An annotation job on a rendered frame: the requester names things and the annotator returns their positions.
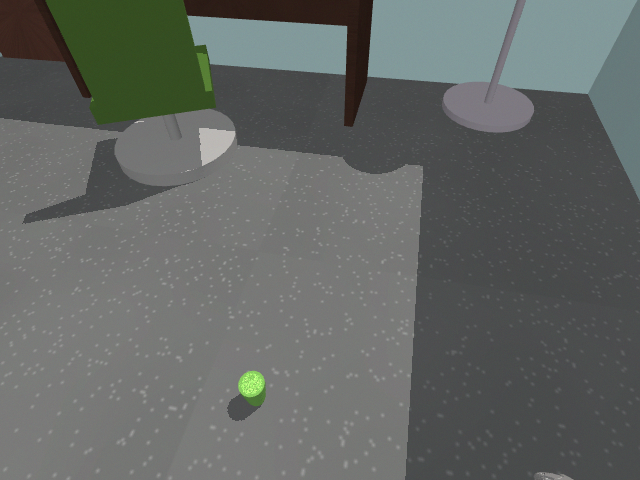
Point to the office chair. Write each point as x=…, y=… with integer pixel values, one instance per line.
x=139, y=61

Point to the cup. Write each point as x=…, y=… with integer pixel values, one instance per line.
x=252, y=387

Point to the coat stand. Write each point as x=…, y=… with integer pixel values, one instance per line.
x=489, y=106

